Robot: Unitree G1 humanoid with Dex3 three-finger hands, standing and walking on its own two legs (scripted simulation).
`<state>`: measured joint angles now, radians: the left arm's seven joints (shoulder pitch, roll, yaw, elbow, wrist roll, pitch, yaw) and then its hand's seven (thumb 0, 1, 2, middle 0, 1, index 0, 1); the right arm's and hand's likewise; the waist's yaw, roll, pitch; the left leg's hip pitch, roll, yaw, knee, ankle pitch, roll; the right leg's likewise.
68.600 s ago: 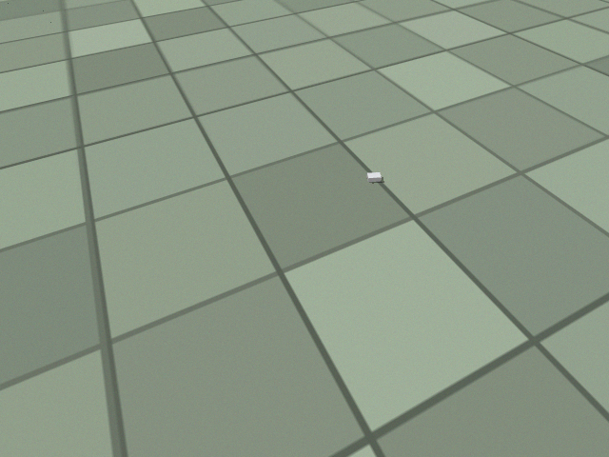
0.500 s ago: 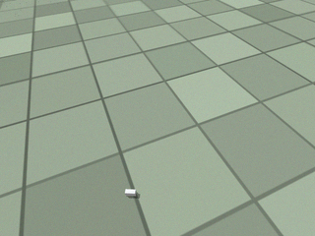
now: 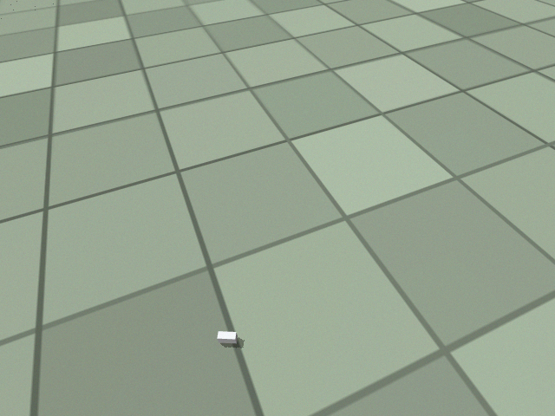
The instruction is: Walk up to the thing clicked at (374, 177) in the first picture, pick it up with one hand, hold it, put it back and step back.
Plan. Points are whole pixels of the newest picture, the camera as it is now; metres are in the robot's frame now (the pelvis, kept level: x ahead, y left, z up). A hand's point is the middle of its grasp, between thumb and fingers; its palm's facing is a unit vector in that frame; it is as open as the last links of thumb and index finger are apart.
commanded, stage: stand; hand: left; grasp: from above
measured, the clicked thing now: (227, 337) +0.53 +0.22 -0.76
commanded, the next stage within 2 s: step back in 0.44 s
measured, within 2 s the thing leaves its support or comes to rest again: neither
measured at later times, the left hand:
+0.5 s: hand out of the picture +0.07 +0.25 -0.16, palm faces +0.02 -0.94 -0.35, open 7.4 cm
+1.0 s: hand out of the picture +0.05 +0.32 -0.18, palm faces -0.06 -0.92 -0.37, open 7.4 cm
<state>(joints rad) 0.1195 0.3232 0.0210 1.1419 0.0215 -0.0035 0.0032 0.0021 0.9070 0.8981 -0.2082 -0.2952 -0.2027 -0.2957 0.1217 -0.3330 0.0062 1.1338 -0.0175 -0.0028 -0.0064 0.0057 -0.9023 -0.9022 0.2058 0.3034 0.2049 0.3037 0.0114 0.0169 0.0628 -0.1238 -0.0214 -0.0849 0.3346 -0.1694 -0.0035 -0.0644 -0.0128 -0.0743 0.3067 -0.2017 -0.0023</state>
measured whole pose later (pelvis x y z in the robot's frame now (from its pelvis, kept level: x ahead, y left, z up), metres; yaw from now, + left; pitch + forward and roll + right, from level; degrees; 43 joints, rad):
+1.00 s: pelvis -0.08 +0.06 -0.02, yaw -2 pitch -1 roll -1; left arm 0.09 0.40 0.07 0.88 0.01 0.06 0.02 0.00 0.91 0.90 -0.21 -0.29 -0.20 -0.30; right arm 0.14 -0.34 -0.04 0.87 -0.02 0.02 -0.01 0.01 -0.90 -0.90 0.21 0.30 0.21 0.30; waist -0.02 -0.03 0.20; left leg -0.32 0.00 0.02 0.59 -0.24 0.04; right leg -0.42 0.08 0.12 1.11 -0.54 0.02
